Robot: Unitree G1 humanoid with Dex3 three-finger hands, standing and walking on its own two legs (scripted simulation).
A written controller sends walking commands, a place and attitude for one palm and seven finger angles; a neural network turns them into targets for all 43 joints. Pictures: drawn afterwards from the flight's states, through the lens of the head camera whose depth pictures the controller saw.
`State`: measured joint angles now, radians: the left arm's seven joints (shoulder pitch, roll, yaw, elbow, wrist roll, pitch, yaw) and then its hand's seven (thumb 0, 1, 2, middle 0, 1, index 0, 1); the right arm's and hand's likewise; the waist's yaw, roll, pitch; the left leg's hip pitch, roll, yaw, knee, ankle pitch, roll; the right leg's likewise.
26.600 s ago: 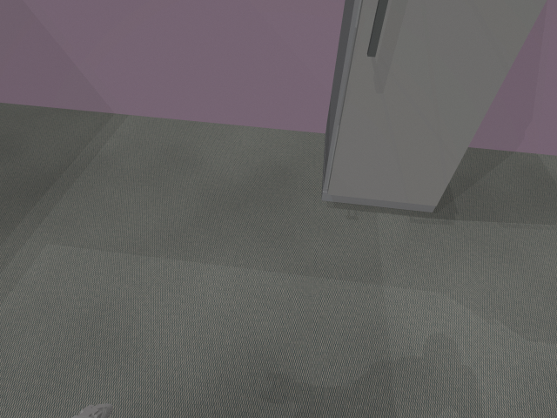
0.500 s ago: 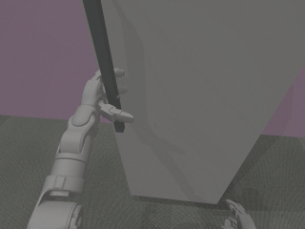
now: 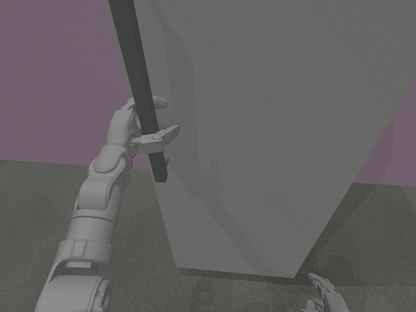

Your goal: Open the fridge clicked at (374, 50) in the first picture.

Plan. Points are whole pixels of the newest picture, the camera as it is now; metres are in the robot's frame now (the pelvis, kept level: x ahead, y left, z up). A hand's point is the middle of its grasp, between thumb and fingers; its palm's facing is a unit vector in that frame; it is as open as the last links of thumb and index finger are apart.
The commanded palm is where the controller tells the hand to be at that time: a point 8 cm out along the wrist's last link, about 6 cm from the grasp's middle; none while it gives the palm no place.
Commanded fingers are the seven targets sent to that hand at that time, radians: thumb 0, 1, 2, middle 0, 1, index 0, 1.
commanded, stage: grip the handle and tug to test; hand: left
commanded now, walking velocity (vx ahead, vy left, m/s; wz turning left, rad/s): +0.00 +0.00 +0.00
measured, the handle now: (148, 96) +0.43 +0.15 +0.23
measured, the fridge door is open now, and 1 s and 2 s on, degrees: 0 5 28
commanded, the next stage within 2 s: pull the door a little, standing still in 0.90 s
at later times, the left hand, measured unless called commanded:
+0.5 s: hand (158, 135) +0.38 +0.12 +0.18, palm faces -0.01 -1.00 +0.00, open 5.7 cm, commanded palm +0.34 +0.17 +0.18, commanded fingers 0.00 0.90 0.90 -0.45 -1.40 -0.45 -1.40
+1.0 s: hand (155, 151) +0.34 +0.12 +0.17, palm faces -0.04 -1.00 -0.03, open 6.0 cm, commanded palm +0.32 +0.17 +0.18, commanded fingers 0.00 0.90 0.90 -0.45 -1.40 -0.45 -1.40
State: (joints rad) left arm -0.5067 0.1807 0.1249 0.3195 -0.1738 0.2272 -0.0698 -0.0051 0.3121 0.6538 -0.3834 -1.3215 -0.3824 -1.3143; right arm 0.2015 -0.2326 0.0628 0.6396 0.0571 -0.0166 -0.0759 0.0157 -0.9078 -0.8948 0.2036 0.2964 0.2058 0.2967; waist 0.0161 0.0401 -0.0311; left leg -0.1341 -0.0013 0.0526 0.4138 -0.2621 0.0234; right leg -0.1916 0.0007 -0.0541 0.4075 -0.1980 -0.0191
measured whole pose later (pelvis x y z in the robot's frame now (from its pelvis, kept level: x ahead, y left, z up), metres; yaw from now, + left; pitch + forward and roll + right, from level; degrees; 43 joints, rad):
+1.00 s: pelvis +0.03 +0.00 +0.00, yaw -1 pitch -1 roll -1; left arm -0.12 0.15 0.08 -0.19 -0.18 0.34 -0.06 -0.01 0.70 0.74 -0.39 -1.40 -0.31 -1.40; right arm 0.19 -0.24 0.04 0.57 0.04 0.03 -0.04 0.02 -0.91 -0.90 0.20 0.30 0.20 0.30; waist 0.03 0.06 -0.06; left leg -0.07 0.01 0.06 0.40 -0.31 0.02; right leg -0.14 0.01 -0.04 0.41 -0.25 -0.02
